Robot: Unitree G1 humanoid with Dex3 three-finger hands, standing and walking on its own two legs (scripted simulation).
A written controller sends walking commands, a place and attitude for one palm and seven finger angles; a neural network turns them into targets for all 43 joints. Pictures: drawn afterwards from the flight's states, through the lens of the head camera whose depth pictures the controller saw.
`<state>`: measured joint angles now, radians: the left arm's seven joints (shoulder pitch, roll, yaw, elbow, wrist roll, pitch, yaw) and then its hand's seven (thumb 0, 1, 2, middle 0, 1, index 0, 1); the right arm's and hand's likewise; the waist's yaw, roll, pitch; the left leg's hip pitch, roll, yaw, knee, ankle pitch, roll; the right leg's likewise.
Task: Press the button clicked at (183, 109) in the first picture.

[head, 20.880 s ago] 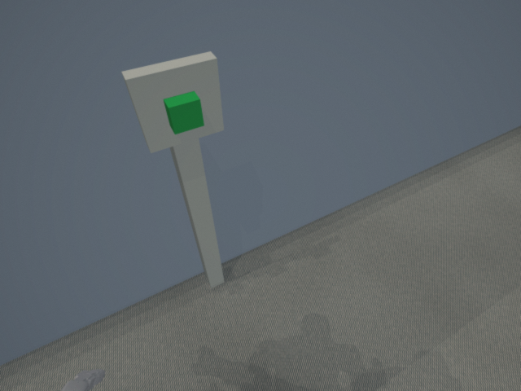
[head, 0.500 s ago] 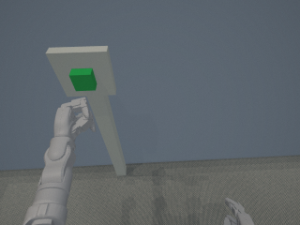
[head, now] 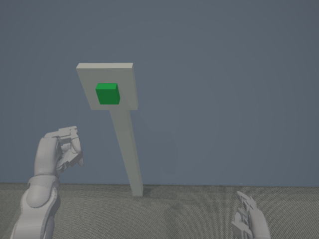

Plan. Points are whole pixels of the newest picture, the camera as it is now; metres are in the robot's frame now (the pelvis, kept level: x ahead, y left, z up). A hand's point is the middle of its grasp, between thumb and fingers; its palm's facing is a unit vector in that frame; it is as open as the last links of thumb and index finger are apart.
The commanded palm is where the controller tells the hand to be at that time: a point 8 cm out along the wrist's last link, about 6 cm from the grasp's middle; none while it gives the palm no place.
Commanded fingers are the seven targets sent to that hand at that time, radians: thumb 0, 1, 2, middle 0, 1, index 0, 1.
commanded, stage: draw the hand back to the body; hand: left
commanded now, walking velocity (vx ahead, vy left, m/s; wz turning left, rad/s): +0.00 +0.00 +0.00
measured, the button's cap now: (108, 93) +0.50 +0.21 +0.11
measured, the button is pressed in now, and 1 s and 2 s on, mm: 0 0 0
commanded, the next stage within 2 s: step back with the hand held close in 0.84 s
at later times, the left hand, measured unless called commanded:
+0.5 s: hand (46, 168) +0.20 +0.24 +0.16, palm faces +0.40 -0.84 -0.37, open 3.1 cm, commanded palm +0.15 +0.28 +0.18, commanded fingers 0.00 0.90 0.90 -1.30 -1.50 -1.30 -1.50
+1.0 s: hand (35, 173) +0.19 +0.25 +0.16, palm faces +0.43 -0.82 -0.37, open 3.1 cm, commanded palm +0.14 +0.29 +0.18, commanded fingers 0.00 0.90 0.90 -1.30 -1.50 -1.30 -1.50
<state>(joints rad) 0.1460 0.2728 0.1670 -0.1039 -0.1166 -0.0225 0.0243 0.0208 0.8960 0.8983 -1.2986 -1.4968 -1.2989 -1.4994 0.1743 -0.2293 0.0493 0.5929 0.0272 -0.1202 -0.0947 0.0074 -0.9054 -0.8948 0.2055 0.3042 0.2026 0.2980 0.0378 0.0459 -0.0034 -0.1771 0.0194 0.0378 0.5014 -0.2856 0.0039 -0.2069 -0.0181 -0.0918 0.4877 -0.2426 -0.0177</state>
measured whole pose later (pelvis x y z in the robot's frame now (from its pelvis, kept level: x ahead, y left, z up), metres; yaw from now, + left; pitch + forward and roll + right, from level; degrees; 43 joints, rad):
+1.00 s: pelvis +0.01 +0.01 +0.00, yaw +0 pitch -5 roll -1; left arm 0.52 0.30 0.28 -0.48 -0.05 -0.09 0.12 0.02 0.89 0.90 -1.30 -1.50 -1.30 -1.50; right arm 0.20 -0.21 0.03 0.62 0.00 -0.12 -0.08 0.01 -0.90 -0.89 0.21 0.30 0.20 0.30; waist 0.07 0.06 0.03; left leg -0.08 0.02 0.04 0.44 -0.27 0.01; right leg -0.10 -0.01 -0.09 0.40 -0.21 -0.01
